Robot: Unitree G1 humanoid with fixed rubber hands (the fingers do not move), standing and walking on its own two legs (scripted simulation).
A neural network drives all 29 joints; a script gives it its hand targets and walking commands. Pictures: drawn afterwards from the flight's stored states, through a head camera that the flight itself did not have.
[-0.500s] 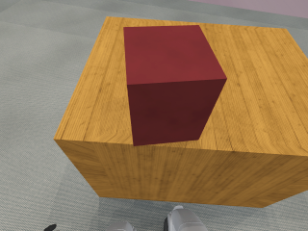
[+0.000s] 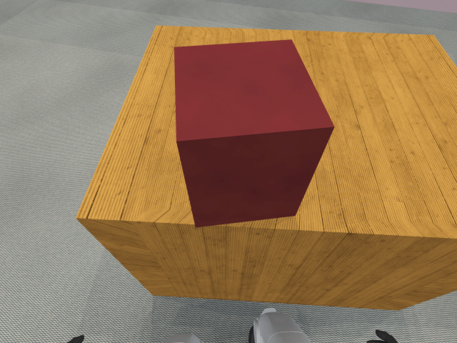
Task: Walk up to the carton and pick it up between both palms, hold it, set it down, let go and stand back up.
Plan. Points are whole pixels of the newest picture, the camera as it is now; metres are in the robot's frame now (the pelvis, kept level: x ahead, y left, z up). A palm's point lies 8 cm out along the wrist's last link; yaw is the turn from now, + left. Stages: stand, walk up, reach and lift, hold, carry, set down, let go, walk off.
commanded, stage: walk up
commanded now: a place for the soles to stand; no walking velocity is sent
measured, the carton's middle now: (240, 139) +0.44 -0.01 +0.09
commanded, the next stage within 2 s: reach and lift in 1.46 s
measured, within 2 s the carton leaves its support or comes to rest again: neither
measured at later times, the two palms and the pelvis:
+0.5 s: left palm out of the picture +0.09 +0.30 -0.11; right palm out of the picture +0.09 -0.29 -0.12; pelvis +0.00 +0.00 +0.00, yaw +0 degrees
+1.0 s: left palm out of the picture +0.12 +0.28 -0.11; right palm out of the picture +0.09 -0.32 -0.11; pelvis +0.01 -0.02 +0.00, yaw -1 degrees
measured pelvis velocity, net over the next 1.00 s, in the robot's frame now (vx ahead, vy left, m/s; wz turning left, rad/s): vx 0.01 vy -0.02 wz -0.01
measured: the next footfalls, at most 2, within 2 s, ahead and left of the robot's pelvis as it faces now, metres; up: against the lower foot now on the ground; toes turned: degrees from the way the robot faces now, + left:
none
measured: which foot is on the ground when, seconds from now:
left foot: down 0.00-1.00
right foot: down 0.00-1.00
